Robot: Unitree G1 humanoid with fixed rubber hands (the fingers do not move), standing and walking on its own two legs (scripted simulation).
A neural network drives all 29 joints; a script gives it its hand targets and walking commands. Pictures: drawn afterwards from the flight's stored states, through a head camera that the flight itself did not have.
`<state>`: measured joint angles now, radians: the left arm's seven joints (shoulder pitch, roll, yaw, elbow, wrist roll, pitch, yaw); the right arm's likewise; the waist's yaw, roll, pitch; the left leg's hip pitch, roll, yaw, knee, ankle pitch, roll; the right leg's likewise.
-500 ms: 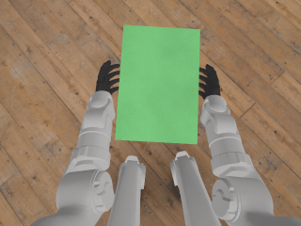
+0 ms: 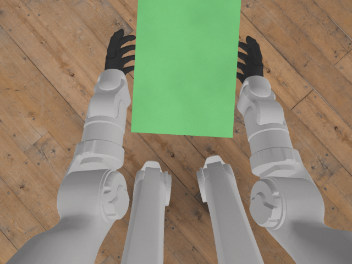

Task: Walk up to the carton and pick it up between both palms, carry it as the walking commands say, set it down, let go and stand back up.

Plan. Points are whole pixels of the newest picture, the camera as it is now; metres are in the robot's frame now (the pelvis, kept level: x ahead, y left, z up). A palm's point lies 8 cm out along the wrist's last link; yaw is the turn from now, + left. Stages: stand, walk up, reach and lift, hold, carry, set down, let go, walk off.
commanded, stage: set down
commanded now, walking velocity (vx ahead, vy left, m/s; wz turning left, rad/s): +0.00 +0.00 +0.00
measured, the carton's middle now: (182, 75) +0.51 -0.02 -0.18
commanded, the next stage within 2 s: none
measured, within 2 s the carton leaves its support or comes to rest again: rests again in 1.58 s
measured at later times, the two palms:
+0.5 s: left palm (127, 72) +0.53 +0.12 -0.21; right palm (235, 80) +0.50 -0.16 -0.21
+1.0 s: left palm (130, 75) +0.55 +0.12 -0.27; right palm (227, 81) +0.52 -0.15 -0.28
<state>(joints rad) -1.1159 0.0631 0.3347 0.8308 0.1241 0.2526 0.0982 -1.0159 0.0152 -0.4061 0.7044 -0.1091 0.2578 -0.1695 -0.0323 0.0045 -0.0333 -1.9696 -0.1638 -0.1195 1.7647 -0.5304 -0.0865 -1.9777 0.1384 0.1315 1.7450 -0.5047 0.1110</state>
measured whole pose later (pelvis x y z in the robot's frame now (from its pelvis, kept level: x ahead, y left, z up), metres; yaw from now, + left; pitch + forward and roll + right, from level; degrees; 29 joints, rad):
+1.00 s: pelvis -0.02 +0.01 -0.10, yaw -1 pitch +32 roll -1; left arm -1.58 0.26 0.24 0.98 0.03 0.28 0.12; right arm -1.48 -0.17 -0.32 0.87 -0.01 0.27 -0.21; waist -0.03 0.00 0.52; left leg -2.11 -0.16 -0.08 2.14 -0.58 -0.08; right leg -2.12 0.13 0.09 2.11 -0.55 0.13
